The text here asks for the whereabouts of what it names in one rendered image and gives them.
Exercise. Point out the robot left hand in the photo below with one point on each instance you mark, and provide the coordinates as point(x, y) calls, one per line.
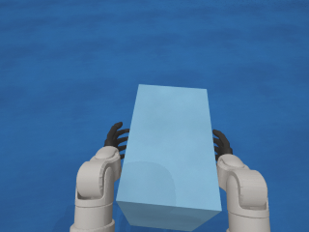
point(113, 140)

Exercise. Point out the carton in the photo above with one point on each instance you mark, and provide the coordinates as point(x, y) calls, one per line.
point(169, 176)

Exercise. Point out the robot right forearm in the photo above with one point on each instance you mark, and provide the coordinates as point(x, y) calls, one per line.
point(246, 195)

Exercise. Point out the robot right hand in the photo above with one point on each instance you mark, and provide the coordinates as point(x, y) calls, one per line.
point(222, 143)

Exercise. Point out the robot left forearm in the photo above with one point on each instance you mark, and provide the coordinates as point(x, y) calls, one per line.
point(94, 192)

